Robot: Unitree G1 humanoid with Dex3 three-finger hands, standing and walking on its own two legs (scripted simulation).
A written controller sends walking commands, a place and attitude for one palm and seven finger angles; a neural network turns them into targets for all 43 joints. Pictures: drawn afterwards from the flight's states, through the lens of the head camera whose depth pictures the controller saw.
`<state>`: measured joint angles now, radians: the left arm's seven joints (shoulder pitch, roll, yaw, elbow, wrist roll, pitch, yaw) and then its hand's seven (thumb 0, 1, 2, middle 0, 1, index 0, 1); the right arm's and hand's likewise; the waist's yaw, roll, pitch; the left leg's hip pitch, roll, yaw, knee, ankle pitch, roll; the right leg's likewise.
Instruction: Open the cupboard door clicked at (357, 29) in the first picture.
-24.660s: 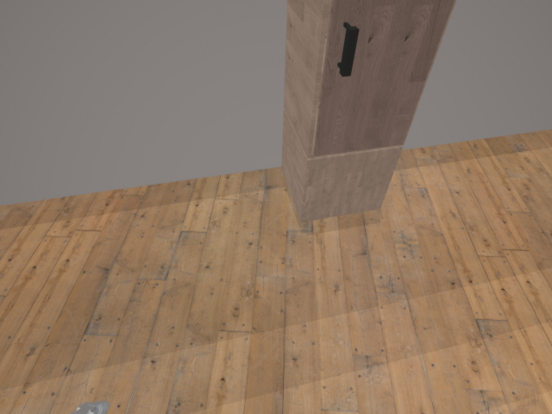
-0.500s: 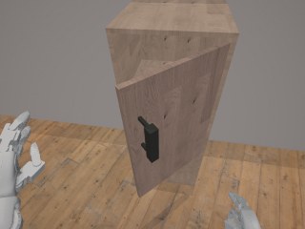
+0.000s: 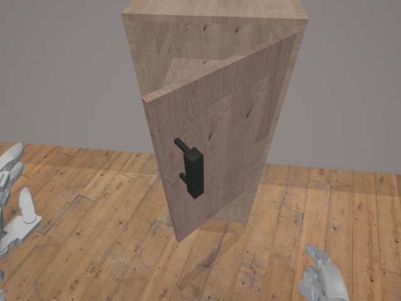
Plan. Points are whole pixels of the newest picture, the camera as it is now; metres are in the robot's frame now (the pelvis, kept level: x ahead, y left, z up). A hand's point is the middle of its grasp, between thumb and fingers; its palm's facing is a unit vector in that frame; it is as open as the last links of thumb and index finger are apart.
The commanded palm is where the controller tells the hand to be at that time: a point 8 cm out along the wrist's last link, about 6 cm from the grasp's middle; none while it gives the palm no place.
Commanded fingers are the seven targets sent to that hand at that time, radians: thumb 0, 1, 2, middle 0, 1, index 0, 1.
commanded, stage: step back with the hand held close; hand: left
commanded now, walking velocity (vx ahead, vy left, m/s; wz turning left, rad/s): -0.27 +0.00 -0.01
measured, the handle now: (187, 168) +0.36 +0.06 +0.07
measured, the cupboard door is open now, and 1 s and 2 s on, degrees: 46 46 46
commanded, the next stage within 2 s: stop stepping back and stand still in 0.96 s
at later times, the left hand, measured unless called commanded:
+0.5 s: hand out of the picture +0.12 +0.28 +0.15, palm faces +0.44 -0.76 -0.47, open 7.4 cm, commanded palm +0.06 +0.32 +0.17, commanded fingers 0.00 0.90 0.90 -0.20 -0.30 -0.20 -0.30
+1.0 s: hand out of the picture +0.03 +0.29 +0.17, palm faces +0.48 -0.76 -0.43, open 7.4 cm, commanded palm -0.03 +0.32 +0.17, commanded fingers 0.00 0.90 0.90 -0.20 -0.30 -0.20 -0.30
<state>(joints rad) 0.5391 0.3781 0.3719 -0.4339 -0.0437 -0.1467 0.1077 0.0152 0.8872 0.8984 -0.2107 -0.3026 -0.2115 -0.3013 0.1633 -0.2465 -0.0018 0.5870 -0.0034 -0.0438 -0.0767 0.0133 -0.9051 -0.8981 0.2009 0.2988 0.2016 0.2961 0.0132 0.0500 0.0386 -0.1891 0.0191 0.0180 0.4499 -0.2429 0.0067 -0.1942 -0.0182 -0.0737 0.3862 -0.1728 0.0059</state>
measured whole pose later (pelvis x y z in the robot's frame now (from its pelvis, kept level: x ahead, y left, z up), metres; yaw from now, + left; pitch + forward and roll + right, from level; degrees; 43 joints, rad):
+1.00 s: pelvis -0.16 +0.02 -0.01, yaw +2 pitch +1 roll -4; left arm 0.54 0.43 0.46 -0.59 -0.04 -0.21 0.17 0.02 0.88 0.90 -0.21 -0.30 -0.21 -0.30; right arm 0.17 -0.16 -0.01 0.64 -0.03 -0.16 -0.05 0.01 -0.91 -0.90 0.20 0.30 0.20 0.30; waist 0.03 -0.01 0.04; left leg -0.41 0.05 -0.01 0.50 -0.11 0.03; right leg -0.40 0.07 0.00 0.98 -0.49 0.02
